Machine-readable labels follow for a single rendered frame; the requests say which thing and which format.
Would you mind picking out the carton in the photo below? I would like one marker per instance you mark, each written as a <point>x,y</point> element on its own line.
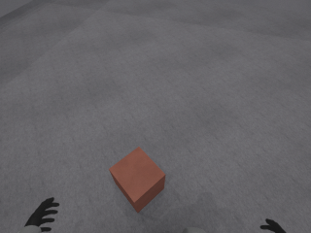
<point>139,178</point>

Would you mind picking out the robot left hand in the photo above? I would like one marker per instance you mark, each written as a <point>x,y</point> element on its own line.
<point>36,218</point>

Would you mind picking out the robot right hand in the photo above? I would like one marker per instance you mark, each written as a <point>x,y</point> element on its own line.
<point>273,226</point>

